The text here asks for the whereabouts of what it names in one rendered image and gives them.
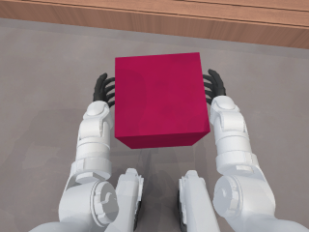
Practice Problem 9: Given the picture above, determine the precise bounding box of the left robot upper arm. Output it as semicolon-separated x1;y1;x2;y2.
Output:
29;180;120;232

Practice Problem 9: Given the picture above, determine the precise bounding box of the carton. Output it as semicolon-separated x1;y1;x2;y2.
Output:
114;52;211;149

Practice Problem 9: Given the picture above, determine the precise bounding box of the right robot upper arm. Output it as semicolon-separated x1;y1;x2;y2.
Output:
212;174;309;232

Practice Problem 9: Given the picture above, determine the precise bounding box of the robot left thigh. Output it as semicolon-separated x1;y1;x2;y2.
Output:
104;172;144;232

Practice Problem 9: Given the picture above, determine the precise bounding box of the robot thigh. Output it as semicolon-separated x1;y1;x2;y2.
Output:
179;175;220;232
104;172;144;232

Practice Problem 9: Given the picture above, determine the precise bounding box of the robot left hand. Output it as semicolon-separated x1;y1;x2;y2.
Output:
93;73;115;108

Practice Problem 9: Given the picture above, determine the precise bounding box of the robot right hand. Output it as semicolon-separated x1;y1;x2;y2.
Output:
203;69;227;105

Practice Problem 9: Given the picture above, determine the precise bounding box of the left robot forearm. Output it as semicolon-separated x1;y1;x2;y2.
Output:
58;101;114;218

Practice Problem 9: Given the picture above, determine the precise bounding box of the robot right thigh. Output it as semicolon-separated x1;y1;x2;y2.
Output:
179;175;220;232

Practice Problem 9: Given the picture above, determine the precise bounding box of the right robot forearm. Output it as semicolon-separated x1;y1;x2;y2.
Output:
210;96;276;207

